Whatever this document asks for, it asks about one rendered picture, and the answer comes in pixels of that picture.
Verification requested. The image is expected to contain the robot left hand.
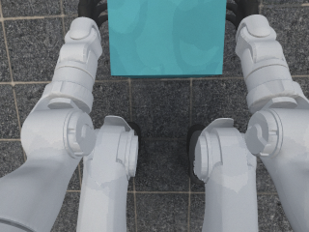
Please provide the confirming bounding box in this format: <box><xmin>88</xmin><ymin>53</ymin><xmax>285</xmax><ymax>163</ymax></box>
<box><xmin>77</xmin><ymin>0</ymin><xmax>108</xmax><ymax>30</ymax></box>

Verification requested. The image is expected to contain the right robot foot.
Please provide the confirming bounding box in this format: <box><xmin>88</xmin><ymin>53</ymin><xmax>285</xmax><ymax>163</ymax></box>
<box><xmin>186</xmin><ymin>124</ymin><xmax>206</xmax><ymax>185</ymax></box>

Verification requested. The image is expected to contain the right robot upper arm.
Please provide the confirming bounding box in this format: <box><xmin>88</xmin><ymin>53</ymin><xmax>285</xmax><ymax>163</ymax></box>
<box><xmin>244</xmin><ymin>107</ymin><xmax>309</xmax><ymax>232</ymax></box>

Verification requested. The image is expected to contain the right robot forearm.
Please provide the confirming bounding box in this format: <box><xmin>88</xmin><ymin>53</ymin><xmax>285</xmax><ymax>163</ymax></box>
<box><xmin>235</xmin><ymin>14</ymin><xmax>309</xmax><ymax>114</ymax></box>

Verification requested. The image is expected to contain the robot right hand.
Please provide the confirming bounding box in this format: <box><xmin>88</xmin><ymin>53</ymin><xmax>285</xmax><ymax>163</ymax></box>
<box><xmin>225</xmin><ymin>0</ymin><xmax>259</xmax><ymax>31</ymax></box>

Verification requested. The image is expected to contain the robot left shin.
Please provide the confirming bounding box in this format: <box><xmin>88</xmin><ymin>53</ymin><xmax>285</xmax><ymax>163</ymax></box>
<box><xmin>83</xmin><ymin>115</ymin><xmax>132</xmax><ymax>165</ymax></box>

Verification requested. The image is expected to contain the left robot upper arm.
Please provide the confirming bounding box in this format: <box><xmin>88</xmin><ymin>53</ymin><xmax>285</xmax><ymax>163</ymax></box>
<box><xmin>0</xmin><ymin>108</ymin><xmax>97</xmax><ymax>232</ymax></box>

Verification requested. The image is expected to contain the carton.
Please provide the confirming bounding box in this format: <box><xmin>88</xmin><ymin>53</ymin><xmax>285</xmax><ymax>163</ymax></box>
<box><xmin>107</xmin><ymin>0</ymin><xmax>227</xmax><ymax>78</ymax></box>

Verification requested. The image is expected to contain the left robot forearm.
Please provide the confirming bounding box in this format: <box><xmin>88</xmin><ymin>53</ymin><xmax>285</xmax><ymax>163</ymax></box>
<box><xmin>20</xmin><ymin>16</ymin><xmax>103</xmax><ymax>148</ymax></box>

